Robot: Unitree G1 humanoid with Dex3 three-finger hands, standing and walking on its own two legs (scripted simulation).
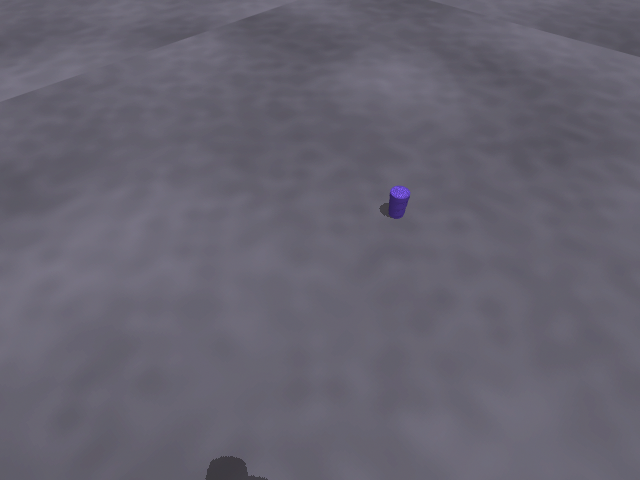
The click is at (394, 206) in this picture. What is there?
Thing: tapered cup
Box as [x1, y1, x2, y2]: [389, 186, 409, 218]
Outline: 394,186 390,190 389,215 394,218 399,218 402,216 409,197 409,190 403,186
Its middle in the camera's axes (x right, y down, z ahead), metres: +0.33 -0.14 +1.74
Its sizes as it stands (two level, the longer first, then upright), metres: 0.087 0.087 0.131
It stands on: the floor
